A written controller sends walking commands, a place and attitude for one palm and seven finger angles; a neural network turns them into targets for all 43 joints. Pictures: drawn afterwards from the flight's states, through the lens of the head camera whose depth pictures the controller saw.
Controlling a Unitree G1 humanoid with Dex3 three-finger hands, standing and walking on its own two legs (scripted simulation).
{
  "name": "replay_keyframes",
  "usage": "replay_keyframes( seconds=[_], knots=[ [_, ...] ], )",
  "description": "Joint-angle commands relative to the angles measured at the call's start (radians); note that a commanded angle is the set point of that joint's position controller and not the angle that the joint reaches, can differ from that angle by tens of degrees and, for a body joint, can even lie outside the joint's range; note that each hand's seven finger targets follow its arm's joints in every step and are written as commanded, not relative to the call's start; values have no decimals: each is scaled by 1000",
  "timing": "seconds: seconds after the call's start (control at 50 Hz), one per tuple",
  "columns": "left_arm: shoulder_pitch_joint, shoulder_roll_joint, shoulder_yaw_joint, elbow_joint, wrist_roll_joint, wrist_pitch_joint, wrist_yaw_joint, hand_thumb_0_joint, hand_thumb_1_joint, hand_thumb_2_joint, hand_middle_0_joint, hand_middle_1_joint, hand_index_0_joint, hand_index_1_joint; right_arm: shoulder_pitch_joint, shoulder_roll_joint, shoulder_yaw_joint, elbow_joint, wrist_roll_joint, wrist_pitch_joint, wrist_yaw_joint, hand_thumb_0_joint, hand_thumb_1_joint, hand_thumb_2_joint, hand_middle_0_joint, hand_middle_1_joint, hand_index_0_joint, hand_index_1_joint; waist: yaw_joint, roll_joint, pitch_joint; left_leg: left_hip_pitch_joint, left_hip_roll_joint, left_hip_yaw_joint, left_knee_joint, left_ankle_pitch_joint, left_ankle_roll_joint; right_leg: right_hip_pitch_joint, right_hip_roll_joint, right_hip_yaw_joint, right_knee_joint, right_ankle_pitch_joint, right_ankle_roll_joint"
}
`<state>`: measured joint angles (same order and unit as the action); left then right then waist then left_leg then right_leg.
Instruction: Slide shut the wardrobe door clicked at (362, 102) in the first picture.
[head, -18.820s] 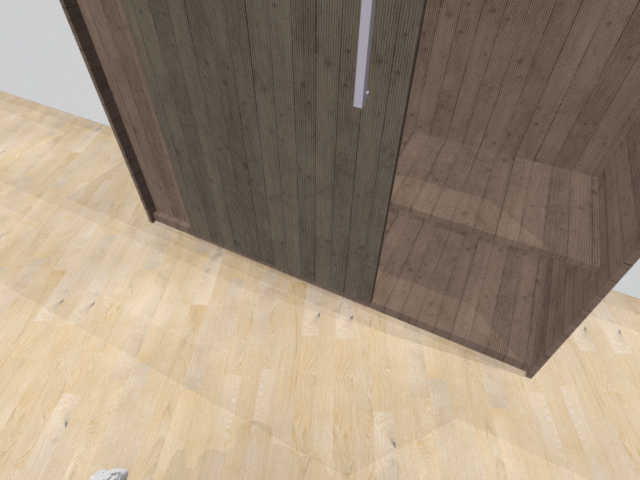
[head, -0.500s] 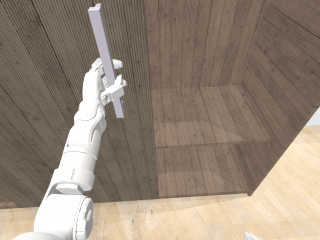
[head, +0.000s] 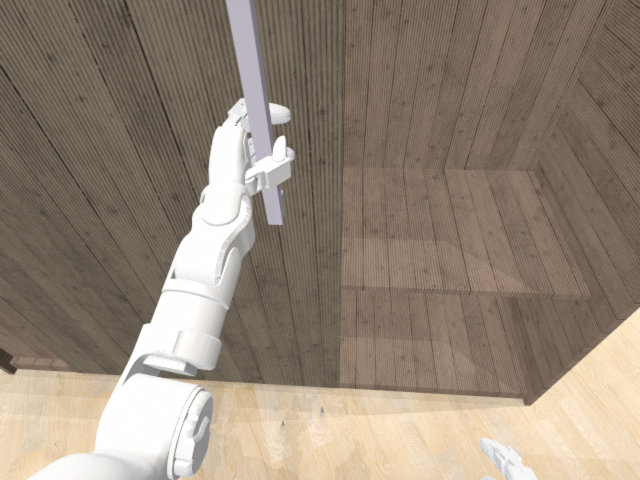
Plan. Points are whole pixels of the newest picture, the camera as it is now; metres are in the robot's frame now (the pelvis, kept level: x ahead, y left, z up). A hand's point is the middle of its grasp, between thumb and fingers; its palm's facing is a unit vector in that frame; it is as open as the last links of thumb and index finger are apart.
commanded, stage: tug the door sideways, standing still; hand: left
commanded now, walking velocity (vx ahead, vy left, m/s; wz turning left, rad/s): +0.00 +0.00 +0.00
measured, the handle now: (265, 124) +0.48 +0.10 +0.22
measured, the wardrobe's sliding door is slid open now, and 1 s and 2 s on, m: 0.57 0.54 0.28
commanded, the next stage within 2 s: step sideways, sliding the door along in 0.28 s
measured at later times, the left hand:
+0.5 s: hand (298, 166) +0.43 +0.05 +0.19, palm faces -0.02 -0.99 -0.12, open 6.0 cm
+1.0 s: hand (307, 166) +0.43 +0.04 +0.19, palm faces +0.09 -0.99 -0.08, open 6.0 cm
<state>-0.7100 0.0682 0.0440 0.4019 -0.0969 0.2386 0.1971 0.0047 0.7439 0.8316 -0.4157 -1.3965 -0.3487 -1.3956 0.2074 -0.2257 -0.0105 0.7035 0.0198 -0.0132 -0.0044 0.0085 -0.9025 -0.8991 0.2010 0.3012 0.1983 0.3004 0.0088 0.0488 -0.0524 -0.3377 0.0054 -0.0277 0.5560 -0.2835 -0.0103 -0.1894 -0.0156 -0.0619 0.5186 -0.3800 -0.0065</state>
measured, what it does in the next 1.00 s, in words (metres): lifts its right foot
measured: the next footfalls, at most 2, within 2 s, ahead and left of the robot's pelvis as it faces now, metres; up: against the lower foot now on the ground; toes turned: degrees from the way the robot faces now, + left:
right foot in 1.08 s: +0.16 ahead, -0.30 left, +0.00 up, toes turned +8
left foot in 1.22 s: +0.04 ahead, +0.04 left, +0.00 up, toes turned +7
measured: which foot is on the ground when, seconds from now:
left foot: down 0.00-1.00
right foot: down 0.00-0.82, up 0.84-1.00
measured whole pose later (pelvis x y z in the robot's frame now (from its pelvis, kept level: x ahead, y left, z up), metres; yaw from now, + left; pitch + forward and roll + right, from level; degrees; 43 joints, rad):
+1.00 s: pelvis -0.02 -0.08 -0.01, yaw +2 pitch -5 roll -1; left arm -0.84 0.19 0.00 0.44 -0.12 -0.06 0.13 -0.03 0.76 0.86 -0.45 -1.39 -0.20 -1.40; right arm 0.11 -0.21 -0.01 0.67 0.06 0.01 -0.01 0.01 -0.90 -0.90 0.20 0.30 0.20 0.30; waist 0.06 0.04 0.29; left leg -0.23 0.09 -0.08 0.64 -0.32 -0.07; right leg -0.47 -0.03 0.04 0.90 -0.42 -0.04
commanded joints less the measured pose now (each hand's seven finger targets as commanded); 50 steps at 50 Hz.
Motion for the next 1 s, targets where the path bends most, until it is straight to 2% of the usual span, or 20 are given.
replay_keyframes(
  seconds=[0.0, 0.34, 0.36, 0.38, 0.44, 0.52, 0.58, 0.62, 0.64, 0.66, 0.68, 0.72, 0.76, 0.78, 0.8, 0.82, 0.84, 0.9, 0.94, 0.98],
  knots=[
    [-643, -110, -192, -176, 0, -115, -63, 0, 900, 900, -450, -1400, -450, -1400, 1, -102, -35, -95, 0, -44, -5, 0, -900, -900, 200, 300, 200, 300, -129, -44, -347, 394, 0, -3, 36, 506, 40, -142, 51, 5, -17, 567, -12],
    [-908, -210, -255, 100, -22, -262, -31, 0, 900, 900, -450, -1400, -450, -1400, 73, -112, -34, -16, 0, -148, 32, 0, -900, -900, 200, 300, 200, 300, -167, -38, -330, 324, -3, -47, 37, 244, 22, -291, 63, -6, 5, 318, -15],
    [-946, -88, -166, -11, -27, -280, -26, 0, 900, 900, -450, -1400, -450, -1400, 73, -127, -38, -24, 0, -155, 28, 0, -900, -900, 200, 300, 200, 300, -131, -3, -421, 356, -5, -43, 28, 268, 21, -236, 59, 0, -1, 329, -20],
    [-974, 481, 148, -67, 39, -350, -33, 0, 900, 900, -450, -1400, -450, -1400, 53, -176, -42, -66, 9, -122, -16, 0, -900, -900, 200, 300, 200, 300, -45, -16, -369, 298, 71, -30, 18, 220, 69, -125, -15, 60, -30, 259, 2],
    [-873, 206, -31, -2, 23, -391, -96, 0, 900, 900, -450, -1400, -450, -1400, 2, -125, -28, -89, 10, -102, -40, 0, -900, -900, 200, 300, 200, 300, -74, -51, -326, 296, 95, -52, 0, 192, 91, -103, 12, 25, 24, 224, 9],
    [-791, 224, -20, 28, 7, -402, -117, 0, 900, 900, -450, -1400, -450, -1400, -25, -136, -29, -110, 17, -65, -66, 0, -900, -900, 200, 300, 200, 300, -61, 70, -229, 284, 247, -292, -101, -9, 163, -190, 52, 31, 152, -49, -11],
    [-766, 272, 10, 21, 14, -408, -112, 0, 900, 900, -450, -1400, -450, -1400, -37, -141, -24, -111, 21, -43, -72, 0, -900, -900, 200, 300, 200, 300, -47, 117, -204, 240, 250, -262, -61, 17, 153, -128, 50, 34, 75, -71, -32],
    [-762, 285, 17, -6, 18, -413, -114, 0, 900, 900, -450, -1400, -450, -1400, -30, -133, -18, -116, 24, -37, -74, 0, -900, -900, 200, 300, 200, 300, -37, 24, -216, 172, 186, -128, 51, 121, 111, 2, 31, 52, -77, 38, -45],
    [-753, 295, 24, -5, 22, -411, -116, 0, 900, 900, -450, -1400, -450, -1400, -22, -125, -18, -115, 26, -33, -74, 0, -900, -900, 200, 300, 200, 300, -37, -109, -218, 105, 117, -15, 172, 146, 76, 75, -15, 103, -156, 108, -65],
    [-739, 314, 6, 42, -6, -404, -106, 0, 900, 900, -450, -1400, -450, -1400, -15, -105, -22, -108, 49, -30, -75, 0, -900, -900, 200, 300, 200, 300, -5, -332, -220, -74, 59, 51, 312, 155, 45, 209, -129, 220, -181, 226, -118],
    [-739, 266, 23, 8, 21, -400, -114, 0, 900, 900, -450, -1400, -450, -1400, -75, -95, -20, -116, 34, -28, -77, 0, -900, -900, 200, 300, 200, 300, -21, -411, -141, -146, 14, 74, 425, -41, 31, 237, -178, 323, -193, 466, -178],
    [-761, 230, -9, -38, 32, -422, -127, 0, 900, 900, -450, -1400, -450, -1400, -77, -95, -21, -103, 26, -31, -81, 0, -900, -900, 200, 300, 200, 300, -6, -273, -137, -158, 34, 45, 363, -177, 44, 303, -216, 283, -66, 737, -198],
    [-757, 93, -144, -85, 9, -435, -131, 0, 900, 900, -450, -1400, -450, -1400, -38, -79, -11, -93, 30, -33, -78, 0, -900, -900, 200, 300, 200, 300, -60, -94, -204, 215, 41, 35, -42, 102, 73, 125, -136, 83, 213, 792, -113],
    [-736, 59, -158, -167, 16, -440, -136, 0, 900, 900, -450, -1400, -450, -1400, -27, -107, -22, -101, 17, -39, -75, 0, -900, -900, 200, 300, 200, 300, -115, 65, -263, 556, 146, -81, -192, 490, 128, -165, -18, -20, 490, 585, -39],
    [-775, 35, -190, -269, -5, -454, -145, 0, 900, 900, -450, -1400, -450, -1400, -54, -132, -37, -118, 14, -28, -56, 0, -900, -900, 200, 300, 200, 300, -105, 281, -278, 816, 368, -412, -106, 882, 203, -526, 54, 29, 704, -52, -27],
    [-781, 25, -207, -274, -10, -446, -149, 0, 900, 900, -450, -1400, -450, -1400, -87, -96, -23, -123, 20, -28, -21, 0, -900, -900, 200, 300, 200, 300, -83, 182, -308, 809, 429, -508, -49, 763, 240, -539, 18, 183, 786, -106, -53],
    [-808, 13, -214, -251, -9, -434, -162, 0, 900, 900, -450, -1400, -450, -1400, -104, -120, -37, -125, 34, -15, 1, 0, -900, -900, 200, 300, 200, 300, -76, 55, -239, 689, 454, -463, -56, 718, 269, -553, -20, 243, 777, -110, -54],
    [-746, 57, -200, -343, 17, -426, -158, 0, 900, 900, -450, -1400, -450, -1400, -133, -102, -39, -137, 28, 5, -18, 0, -900, -900, 200, 300, 200, 300, -61, 78, -169, 527, 417, -346, -10, 643, 252, -476, -84, 239, 487, -164, -37],
    [-738, 7, -240, -345, 23, -433, -159, 0, 900, 900, -450, -1400, -450, -1400, -145, -101, -44, -153, 38, -8, -15, 0, -900, -900, 200, 300, 200, 300, -53, 121, -231, 402, 325, -139, 1, 586, 182, -197, -45, 99, 270, -3, -32],
    [-728, -82, -325, -350, 28, -434, -178, 0, 900, 900, -450, -1400, -450, -1400, -145, -107, -55, -170, 50, -22, -11, 0, -900, -900, 200, 300, 200, 300, -75, 139, -273, 306, 264, -19, 15, 491, 133, -3, 19, -17, 210, 181, -5]
  ],
)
